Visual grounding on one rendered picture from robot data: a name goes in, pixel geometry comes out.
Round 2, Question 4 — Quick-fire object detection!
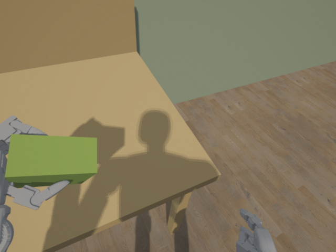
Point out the left robot forearm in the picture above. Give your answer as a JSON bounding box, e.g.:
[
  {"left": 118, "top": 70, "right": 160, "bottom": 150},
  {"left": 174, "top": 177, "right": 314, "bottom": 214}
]
[{"left": 0, "top": 205, "right": 14, "bottom": 252}]

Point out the robot right hand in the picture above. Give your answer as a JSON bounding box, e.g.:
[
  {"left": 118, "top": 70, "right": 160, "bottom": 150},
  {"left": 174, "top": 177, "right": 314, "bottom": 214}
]
[{"left": 236, "top": 208, "right": 277, "bottom": 252}]

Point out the table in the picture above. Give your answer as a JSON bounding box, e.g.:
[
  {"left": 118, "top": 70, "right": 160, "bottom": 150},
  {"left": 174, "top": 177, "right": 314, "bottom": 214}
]
[{"left": 0, "top": 0, "right": 221, "bottom": 252}]

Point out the robot left hand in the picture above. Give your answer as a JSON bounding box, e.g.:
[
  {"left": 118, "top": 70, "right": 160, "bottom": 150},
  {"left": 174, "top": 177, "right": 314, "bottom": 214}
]
[{"left": 0, "top": 115, "right": 70, "bottom": 210}]

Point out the sponge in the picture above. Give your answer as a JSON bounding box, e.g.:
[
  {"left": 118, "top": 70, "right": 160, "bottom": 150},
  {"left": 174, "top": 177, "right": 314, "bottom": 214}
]
[{"left": 5, "top": 134, "right": 97, "bottom": 188}]

